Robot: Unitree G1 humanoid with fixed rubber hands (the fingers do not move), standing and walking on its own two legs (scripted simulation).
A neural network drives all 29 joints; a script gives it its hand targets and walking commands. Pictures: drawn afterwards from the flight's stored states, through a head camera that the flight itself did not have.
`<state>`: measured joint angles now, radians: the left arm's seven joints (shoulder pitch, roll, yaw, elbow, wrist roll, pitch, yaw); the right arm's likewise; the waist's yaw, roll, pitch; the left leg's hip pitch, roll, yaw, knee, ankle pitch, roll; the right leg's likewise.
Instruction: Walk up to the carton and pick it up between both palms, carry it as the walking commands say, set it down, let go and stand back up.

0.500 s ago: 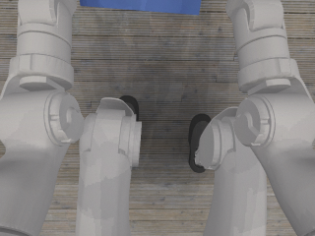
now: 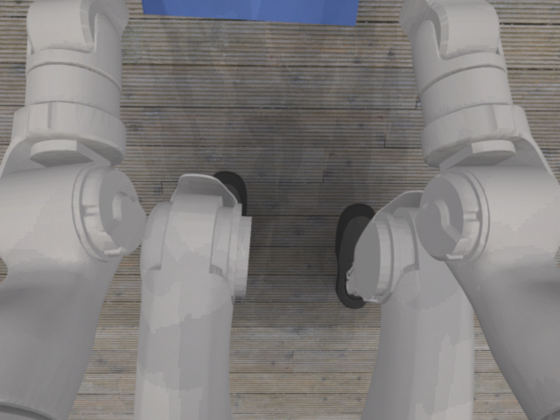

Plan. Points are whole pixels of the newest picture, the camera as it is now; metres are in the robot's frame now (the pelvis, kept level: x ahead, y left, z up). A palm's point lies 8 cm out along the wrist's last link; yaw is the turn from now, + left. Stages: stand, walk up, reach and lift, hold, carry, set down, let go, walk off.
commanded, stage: set down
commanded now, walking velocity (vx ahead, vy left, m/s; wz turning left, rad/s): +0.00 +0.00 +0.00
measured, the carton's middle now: out of the picture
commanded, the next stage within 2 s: let go in 1.78 s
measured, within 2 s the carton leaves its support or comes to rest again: rests again in 0.18 s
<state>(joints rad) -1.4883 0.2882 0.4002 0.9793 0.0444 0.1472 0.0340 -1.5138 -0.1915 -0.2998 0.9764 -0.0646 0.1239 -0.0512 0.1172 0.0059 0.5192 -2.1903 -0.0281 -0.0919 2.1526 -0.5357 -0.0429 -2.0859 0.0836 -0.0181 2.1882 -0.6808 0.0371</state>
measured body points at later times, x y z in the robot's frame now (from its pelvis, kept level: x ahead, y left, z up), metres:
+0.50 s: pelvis +0.00 +0.00 +0.00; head +0.38 +0.04 +0.22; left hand +0.52 +0.25 -0.21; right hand +0.57 -0.08 -0.21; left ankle +0.12 +0.13 -0.35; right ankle +0.10 -0.12 -0.35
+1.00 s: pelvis -0.01 +0.00 +0.04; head +0.35 +0.05 +0.29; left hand +0.53 +0.27 -0.09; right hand +0.59 -0.07 -0.08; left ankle +0.12 +0.13 -0.35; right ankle +0.10 -0.12 -0.35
